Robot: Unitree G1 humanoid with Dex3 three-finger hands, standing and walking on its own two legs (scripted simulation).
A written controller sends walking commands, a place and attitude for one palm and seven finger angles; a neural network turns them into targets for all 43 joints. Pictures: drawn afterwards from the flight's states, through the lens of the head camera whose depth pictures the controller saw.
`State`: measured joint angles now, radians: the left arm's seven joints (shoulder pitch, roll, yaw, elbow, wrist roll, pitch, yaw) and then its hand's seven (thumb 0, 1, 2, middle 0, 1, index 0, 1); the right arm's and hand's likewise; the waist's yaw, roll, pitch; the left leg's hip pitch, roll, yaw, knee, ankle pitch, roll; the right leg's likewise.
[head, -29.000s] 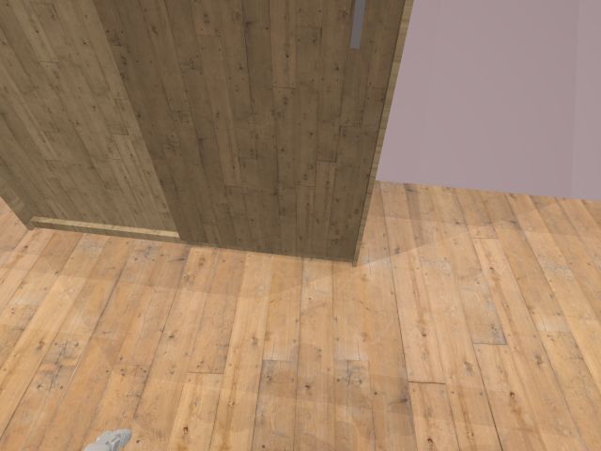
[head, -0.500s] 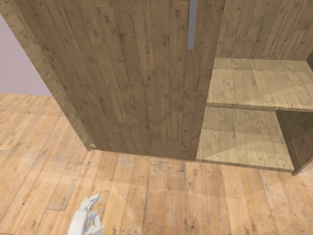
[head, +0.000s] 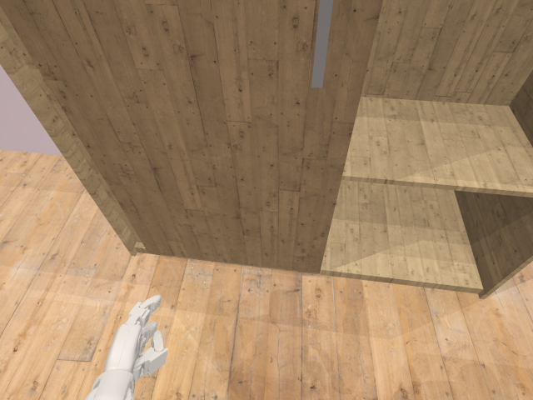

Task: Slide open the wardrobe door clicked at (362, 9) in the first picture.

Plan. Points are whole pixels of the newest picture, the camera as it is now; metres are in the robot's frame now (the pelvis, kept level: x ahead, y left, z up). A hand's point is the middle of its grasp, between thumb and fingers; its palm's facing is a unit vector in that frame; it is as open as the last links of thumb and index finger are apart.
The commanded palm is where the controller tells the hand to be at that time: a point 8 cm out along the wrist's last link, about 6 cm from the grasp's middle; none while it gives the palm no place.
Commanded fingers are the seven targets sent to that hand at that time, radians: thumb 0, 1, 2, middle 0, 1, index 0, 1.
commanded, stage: stop stepping back and stand still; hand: right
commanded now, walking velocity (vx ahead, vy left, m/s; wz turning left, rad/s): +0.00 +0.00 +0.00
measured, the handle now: (323, 23) +0.66 -0.06 +0.24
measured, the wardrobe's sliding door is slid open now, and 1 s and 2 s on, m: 0.63 0.63 0.63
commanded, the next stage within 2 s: let the arm hang, fingers relaxed in 0.04 s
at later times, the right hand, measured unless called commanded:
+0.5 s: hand out of the picture -0.02 -0.17 -0.19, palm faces +0.02 +0.99 -0.15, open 7.0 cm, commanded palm none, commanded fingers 0.00 -0.90 -0.90 0.20 0.30 0.20 0.30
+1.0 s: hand out of the picture +0.02 -0.22 -0.16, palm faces +0.03 +0.96 -0.26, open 7.4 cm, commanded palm none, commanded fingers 0.00 -0.90 -0.90 0.20 0.30 0.20 0.30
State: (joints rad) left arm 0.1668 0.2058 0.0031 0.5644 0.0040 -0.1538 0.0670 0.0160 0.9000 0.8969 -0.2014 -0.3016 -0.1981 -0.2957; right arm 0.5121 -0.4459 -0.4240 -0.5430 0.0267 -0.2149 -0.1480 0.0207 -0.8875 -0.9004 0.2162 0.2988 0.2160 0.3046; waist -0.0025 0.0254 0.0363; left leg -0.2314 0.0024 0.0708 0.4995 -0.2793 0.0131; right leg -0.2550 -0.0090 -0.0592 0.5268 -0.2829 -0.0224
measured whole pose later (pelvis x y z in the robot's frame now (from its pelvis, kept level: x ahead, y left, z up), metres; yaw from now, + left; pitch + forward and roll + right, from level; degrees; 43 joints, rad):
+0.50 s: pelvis -0.05 +0.01 -0.01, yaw -3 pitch +0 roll +1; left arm 0.27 0.21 0.00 0.96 0.04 0.04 0.00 0.01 0.90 0.90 -0.20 -0.30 -0.20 -0.30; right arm 0.30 -0.20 0.00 0.91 -0.02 0.07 -0.01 0.01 -0.99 -0.90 0.21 0.30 0.21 0.30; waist 0.02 0.06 0.05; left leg -0.31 0.02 0.12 0.57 -0.26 0.03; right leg -0.35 0.00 -0.01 0.59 -0.24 -0.02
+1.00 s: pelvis -0.03 -0.01 +0.01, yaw -2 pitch +0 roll +0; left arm 0.21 0.19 0.01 1.08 0.03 0.00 0.01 0.01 0.90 0.90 -0.20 -0.30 -0.20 -0.30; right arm 0.17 -0.24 -0.02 1.08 -0.02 0.00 -0.01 0.01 -0.91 -0.90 0.20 0.30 0.20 0.30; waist 0.01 -0.02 0.02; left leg -0.23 0.03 0.09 0.43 -0.20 0.00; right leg -0.25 0.03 -0.04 0.43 -0.19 -0.05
